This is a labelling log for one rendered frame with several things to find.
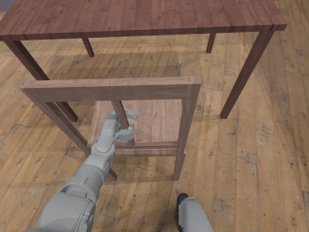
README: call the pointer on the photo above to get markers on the robot right thigh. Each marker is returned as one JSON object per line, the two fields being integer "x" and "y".
{"x": 192, "y": 218}

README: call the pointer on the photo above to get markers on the chair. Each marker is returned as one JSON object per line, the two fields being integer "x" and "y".
{"x": 162, "y": 125}

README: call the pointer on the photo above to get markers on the left robot forearm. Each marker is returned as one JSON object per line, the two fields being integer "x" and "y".
{"x": 91, "y": 175}

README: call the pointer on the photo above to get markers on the robot right shin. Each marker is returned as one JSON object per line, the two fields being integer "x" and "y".
{"x": 189, "y": 199}

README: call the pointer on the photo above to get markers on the left robot hand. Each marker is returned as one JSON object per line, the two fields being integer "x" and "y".
{"x": 111, "y": 126}

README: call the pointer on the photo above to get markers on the left robot upper arm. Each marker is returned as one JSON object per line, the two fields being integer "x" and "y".
{"x": 67, "y": 213}

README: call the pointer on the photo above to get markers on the table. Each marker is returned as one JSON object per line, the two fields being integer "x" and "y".
{"x": 31, "y": 20}

